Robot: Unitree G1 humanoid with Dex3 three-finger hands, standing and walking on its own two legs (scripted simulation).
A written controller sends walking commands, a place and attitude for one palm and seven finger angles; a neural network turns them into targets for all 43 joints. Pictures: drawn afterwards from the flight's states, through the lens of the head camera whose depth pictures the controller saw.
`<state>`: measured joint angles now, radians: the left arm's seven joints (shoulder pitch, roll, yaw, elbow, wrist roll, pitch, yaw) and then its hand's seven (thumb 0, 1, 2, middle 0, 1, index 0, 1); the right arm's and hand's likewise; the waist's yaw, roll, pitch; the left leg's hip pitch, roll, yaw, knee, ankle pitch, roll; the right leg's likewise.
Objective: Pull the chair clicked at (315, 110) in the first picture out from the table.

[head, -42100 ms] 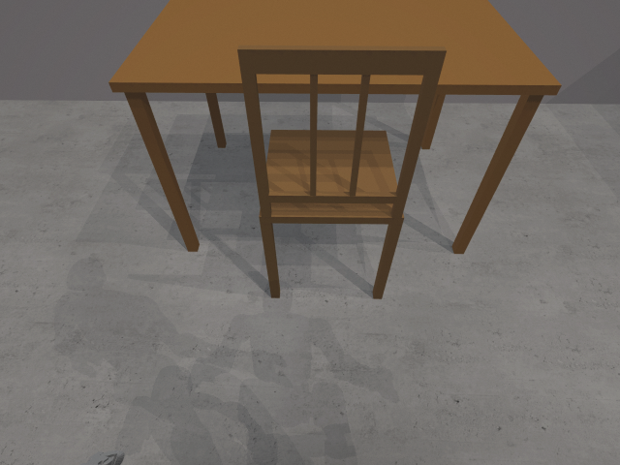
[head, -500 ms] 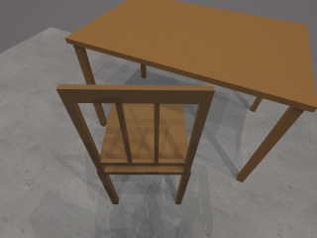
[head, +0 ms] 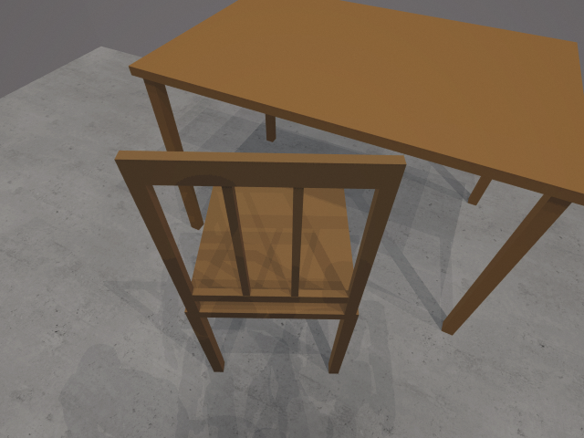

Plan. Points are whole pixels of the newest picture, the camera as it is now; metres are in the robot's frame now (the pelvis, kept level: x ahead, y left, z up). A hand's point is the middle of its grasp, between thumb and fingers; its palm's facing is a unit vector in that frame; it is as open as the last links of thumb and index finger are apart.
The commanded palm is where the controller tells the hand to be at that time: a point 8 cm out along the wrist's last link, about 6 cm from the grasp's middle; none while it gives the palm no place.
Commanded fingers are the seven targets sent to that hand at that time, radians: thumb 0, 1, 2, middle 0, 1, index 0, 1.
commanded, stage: shuffle to correct the standing spot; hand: left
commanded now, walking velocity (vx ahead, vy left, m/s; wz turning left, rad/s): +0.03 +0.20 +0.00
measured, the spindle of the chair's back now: (239, 248) +0.45 +0.13 -0.07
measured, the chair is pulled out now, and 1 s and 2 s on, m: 0.20 0.20 0.20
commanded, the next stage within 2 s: come to a stop and stand still in 0.02 s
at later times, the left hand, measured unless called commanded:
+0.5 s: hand out of the picture +0.00 +0.21 -0.18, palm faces +0.02 -0.98 -0.19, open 7.3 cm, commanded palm none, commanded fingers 0.00 0.90 0.90 -0.20 -0.30 -0.20 -0.30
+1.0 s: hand out of the picture +0.01 +0.19 -0.17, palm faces +0.03 -0.97 -0.26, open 7.3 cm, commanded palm none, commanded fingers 0.00 0.90 0.90 -0.20 -0.30 -0.20 -0.30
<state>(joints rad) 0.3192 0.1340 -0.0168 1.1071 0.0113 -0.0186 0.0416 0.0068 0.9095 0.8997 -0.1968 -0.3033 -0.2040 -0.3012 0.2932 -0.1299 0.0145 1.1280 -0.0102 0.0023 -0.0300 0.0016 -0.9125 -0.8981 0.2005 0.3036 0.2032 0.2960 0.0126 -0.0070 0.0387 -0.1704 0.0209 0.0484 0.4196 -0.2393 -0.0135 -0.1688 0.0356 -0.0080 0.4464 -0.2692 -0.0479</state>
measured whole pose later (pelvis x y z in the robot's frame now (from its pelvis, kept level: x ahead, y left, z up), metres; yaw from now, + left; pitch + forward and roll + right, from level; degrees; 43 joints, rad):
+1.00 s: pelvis -0.02 +0.00 +0.00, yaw +1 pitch -2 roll +0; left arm 0.28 0.18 -0.02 1.04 0.01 -0.02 0.05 0.01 0.91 0.90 -0.20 -0.30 -0.20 -0.30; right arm 0.21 -0.19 -0.02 1.05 -0.02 0.01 0.00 0.00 -0.91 -0.90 0.20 0.30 0.20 0.30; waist -0.01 0.03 0.02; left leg -0.20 0.02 0.02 0.47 -0.23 -0.01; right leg -0.18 0.03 -0.04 0.47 -0.26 -0.04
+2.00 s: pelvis -0.02 +0.04 +0.00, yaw -1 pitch -2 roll +0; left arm 0.31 0.14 -0.02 1.12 0.01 -0.02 0.05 0.01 0.91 0.90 -0.20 -0.30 -0.20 -0.30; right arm 0.26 -0.14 -0.01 1.15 -0.01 -0.01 -0.02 0.01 -0.92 -0.90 0.20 0.30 0.20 0.30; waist 0.00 -0.01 0.03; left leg -0.17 -0.02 0.07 0.42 -0.22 0.04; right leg -0.18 -0.01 0.01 0.45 -0.24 0.01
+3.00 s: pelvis -0.01 +0.03 +0.00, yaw -1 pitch -1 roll +1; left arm 0.34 0.11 -0.01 1.13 0.01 -0.02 0.05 0.01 0.91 0.90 -0.20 -0.30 -0.20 -0.30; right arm 0.30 -0.11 -0.01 1.15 -0.01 -0.01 -0.03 0.00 -0.91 -0.90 0.20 0.30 0.20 0.30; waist 0.00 0.00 0.02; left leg -0.17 -0.01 0.08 0.43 -0.24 0.03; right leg -0.18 0.00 0.02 0.46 -0.26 -0.01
